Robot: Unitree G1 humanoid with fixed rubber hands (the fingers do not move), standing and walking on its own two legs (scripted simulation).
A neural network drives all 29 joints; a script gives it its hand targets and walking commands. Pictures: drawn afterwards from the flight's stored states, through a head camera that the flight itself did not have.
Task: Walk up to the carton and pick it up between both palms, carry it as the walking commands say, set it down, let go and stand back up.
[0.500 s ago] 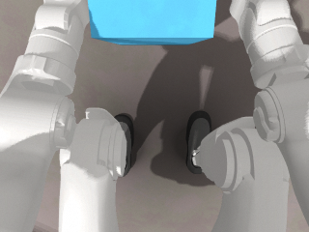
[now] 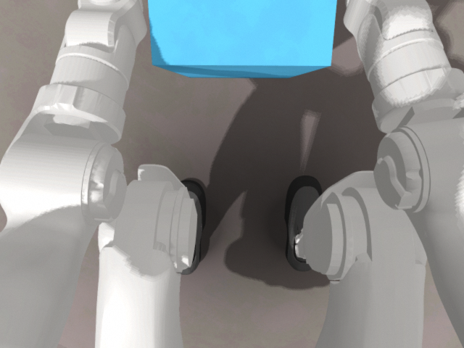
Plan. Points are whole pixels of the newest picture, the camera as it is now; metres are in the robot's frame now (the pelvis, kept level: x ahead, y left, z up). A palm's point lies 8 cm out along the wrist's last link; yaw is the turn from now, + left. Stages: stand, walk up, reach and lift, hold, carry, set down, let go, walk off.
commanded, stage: reach and lift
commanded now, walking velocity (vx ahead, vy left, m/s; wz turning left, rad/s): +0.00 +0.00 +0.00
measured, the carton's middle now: out of the picture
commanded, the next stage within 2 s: none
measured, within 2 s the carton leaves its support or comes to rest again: leaves its support in 0.38 s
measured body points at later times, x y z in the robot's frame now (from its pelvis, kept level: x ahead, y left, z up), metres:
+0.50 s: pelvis +0.00 -0.01 +0.02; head +0.37 -0.01 +0.26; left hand +0.55 +0.13 -0.15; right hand +0.56 -0.14 -0.16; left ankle +0.10 +0.12 -0.31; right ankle +0.11 -0.14 -0.31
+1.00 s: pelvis -0.01 -0.02 +0.05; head +0.36 -0.02 +0.29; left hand +0.56 +0.13 -0.10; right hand +0.58 -0.15 -0.10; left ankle +0.10 +0.12 -0.31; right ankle +0.12 -0.14 -0.31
